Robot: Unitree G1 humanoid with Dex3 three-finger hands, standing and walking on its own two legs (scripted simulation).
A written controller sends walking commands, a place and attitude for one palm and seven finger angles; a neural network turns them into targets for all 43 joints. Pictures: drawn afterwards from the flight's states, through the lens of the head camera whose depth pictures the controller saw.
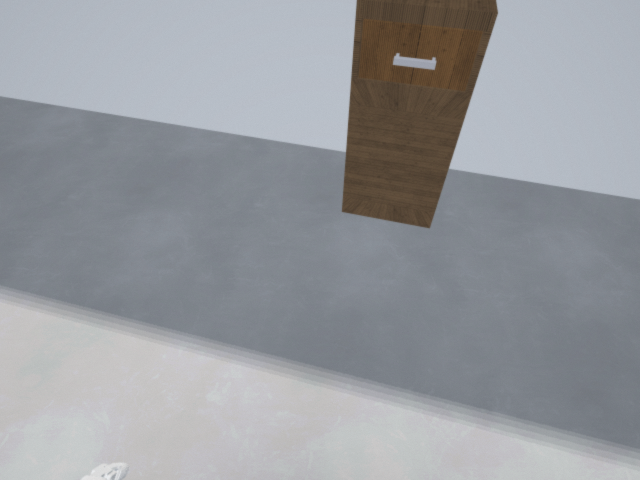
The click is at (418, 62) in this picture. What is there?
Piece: drawer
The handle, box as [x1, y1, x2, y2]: [393, 53, 435, 69]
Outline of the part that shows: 394,56 393,64 434,69 434,57 431,60 401,57 398,55 399,53 396,53 396,55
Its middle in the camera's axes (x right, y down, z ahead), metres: +0.29 -0.56 +1.21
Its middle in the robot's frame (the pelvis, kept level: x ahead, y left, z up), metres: +1.29 -0.23 -0.04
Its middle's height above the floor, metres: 0.73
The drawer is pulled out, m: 0.00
